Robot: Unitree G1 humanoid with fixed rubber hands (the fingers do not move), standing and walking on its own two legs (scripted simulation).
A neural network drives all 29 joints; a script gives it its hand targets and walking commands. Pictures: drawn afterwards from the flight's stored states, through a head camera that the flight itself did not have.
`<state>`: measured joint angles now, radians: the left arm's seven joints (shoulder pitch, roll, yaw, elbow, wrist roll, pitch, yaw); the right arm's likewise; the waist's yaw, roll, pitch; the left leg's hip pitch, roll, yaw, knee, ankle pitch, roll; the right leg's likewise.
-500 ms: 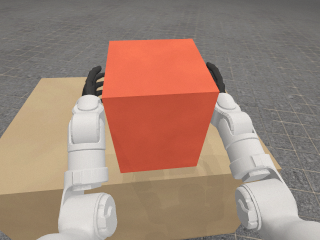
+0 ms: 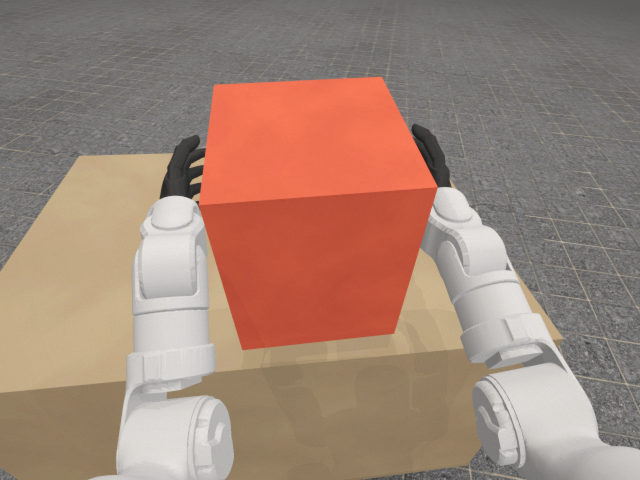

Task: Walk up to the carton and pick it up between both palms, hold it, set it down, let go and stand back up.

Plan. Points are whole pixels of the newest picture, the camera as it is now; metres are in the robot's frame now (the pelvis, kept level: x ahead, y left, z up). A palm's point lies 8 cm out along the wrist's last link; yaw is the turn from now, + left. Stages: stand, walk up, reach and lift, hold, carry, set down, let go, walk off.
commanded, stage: hold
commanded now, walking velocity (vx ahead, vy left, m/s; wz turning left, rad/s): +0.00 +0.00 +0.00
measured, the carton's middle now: (310, 217) +0.37 +0.00 +0.18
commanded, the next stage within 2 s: none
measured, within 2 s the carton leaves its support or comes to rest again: neither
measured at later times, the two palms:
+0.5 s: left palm (178, 202) +0.36 +0.15 +0.22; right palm (431, 191) +0.36 -0.14 +0.22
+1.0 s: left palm (176, 205) +0.36 +0.15 +0.21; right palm (423, 197) +0.37 -0.14 +0.21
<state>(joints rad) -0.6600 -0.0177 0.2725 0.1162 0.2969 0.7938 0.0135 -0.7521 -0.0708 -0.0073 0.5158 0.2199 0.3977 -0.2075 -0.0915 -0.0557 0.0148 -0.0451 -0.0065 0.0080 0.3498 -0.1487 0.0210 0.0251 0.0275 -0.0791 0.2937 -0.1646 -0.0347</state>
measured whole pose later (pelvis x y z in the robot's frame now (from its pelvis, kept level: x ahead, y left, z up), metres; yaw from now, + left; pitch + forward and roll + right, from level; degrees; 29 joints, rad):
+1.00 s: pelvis +0.00 +0.00 +0.00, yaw +0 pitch -9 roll -1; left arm -0.68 -0.02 0.28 0.11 0.32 0.81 -0.01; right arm -0.75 -0.06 -0.01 0.53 0.22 0.38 -0.21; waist -0.08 -0.06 0.04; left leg -0.05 -0.01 0.01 0.35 -0.15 0.02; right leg 0.02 0.03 -0.07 0.30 -0.16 -0.03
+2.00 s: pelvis +0.00 +0.00 +0.00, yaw +0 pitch -9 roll -1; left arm -0.68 -0.01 0.27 0.15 0.30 0.79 0.00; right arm -0.76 -0.06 -0.03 0.53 0.21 0.40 -0.21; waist -0.09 -0.06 0.01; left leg -0.05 -0.01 0.00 0.35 -0.14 0.02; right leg 0.02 0.03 -0.07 0.30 -0.16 -0.03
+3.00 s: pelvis +0.00 +0.00 +0.00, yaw +0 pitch -9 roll -1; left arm -0.66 -0.02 0.27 0.12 0.30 0.79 0.00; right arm -0.75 -0.07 -0.01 0.51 0.22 0.41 -0.21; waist -0.08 -0.06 0.01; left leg -0.04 -0.01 0.00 0.34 -0.15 0.02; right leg 0.03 0.03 -0.06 0.29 -0.16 -0.03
